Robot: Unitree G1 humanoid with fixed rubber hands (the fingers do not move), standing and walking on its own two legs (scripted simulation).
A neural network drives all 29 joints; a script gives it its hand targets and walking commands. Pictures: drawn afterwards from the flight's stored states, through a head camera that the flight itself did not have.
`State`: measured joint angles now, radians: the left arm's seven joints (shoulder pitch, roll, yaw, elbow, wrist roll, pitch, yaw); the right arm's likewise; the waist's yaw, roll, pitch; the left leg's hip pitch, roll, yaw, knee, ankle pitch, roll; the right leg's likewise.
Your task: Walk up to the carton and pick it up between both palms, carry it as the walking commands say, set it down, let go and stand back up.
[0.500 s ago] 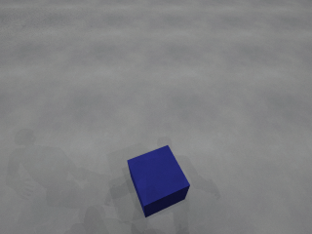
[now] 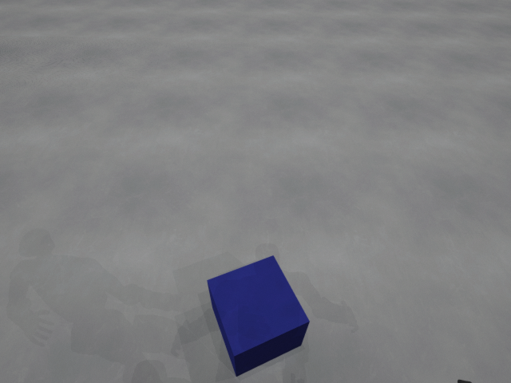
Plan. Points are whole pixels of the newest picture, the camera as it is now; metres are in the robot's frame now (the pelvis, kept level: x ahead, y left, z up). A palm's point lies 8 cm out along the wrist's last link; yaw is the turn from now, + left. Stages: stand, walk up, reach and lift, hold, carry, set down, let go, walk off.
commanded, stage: walk up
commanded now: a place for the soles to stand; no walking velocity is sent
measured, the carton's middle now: (255, 313) +0.52 +0.00 -0.65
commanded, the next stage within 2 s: none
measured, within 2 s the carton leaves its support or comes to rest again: neither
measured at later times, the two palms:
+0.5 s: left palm out of the picture +0.10 +0.22 -0.10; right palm out of the picture +0.06 -0.47 -0.08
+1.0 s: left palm out of the picture +0.13 +0.12 -0.12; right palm out of the picture +0.16 -0.58 -0.09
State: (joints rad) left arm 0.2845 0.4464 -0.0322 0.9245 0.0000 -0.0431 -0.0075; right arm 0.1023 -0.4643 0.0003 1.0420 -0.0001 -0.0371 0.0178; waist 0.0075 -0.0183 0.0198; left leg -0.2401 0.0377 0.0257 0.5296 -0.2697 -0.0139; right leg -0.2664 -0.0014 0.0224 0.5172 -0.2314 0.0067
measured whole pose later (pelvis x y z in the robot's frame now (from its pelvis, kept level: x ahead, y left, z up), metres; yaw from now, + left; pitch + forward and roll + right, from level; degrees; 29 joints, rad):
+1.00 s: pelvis +0.07 -0.23 -0.04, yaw +9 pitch -3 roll +2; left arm 0.23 0.46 0.11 0.68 0.01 0.05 -0.07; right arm 0.38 -0.53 -0.01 0.82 0.00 -0.07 -0.10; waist 0.01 -0.08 0.15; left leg -0.50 0.04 -0.09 1.13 -0.48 0.02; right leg -0.43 -0.04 -0.08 0.87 -0.39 -0.05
